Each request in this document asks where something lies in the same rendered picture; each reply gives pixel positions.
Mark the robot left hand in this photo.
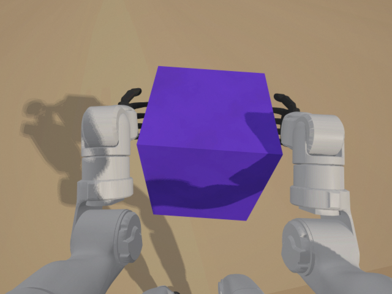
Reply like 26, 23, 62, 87
118, 88, 148, 140

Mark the left robot upper arm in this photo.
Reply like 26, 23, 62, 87
5, 209, 143, 294

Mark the right robot upper arm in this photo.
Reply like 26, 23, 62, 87
281, 218, 392, 294

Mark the robot right forearm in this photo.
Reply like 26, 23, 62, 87
281, 111, 360, 262

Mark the carton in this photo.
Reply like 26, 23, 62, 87
137, 66, 283, 221

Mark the robot left forearm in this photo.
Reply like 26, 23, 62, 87
70, 105, 138, 252

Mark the robot right hand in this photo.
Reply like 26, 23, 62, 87
273, 94, 300, 145

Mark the right robot thigh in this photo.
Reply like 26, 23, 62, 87
218, 274, 264, 294

